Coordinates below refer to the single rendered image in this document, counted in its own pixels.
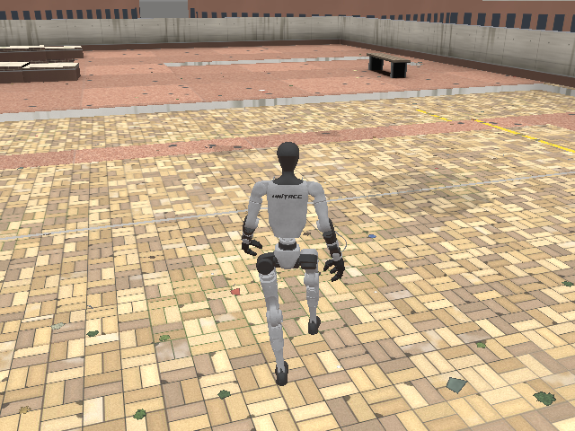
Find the robot left thigh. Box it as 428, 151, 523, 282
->
256, 251, 283, 327

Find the robot right upper arm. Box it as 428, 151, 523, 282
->
306, 181, 332, 233

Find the right robot shin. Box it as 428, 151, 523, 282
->
306, 273, 319, 324

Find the robot left upper arm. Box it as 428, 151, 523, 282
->
244, 180, 270, 229

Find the left robot forearm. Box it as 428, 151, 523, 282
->
242, 216, 255, 244

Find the right robot forearm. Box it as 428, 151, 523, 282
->
323, 218, 342, 261

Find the right robot hand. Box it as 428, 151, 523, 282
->
323, 258, 345, 282

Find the left robot hand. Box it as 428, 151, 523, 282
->
242, 240, 262, 256

